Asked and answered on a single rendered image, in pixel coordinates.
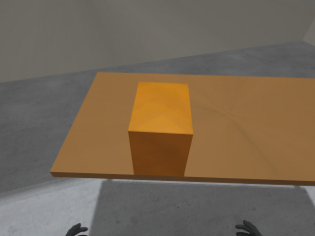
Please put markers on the robot left hand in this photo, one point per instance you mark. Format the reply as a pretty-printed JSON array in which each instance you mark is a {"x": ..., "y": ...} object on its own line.
[{"x": 76, "y": 229}]

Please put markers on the robot right hand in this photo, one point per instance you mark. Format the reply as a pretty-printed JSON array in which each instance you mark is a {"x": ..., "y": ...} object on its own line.
[{"x": 249, "y": 227}]

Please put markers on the table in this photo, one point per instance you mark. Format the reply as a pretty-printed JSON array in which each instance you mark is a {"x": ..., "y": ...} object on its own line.
[{"x": 246, "y": 130}]

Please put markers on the carton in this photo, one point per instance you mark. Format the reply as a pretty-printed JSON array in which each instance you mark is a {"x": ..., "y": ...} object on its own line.
[{"x": 160, "y": 130}]

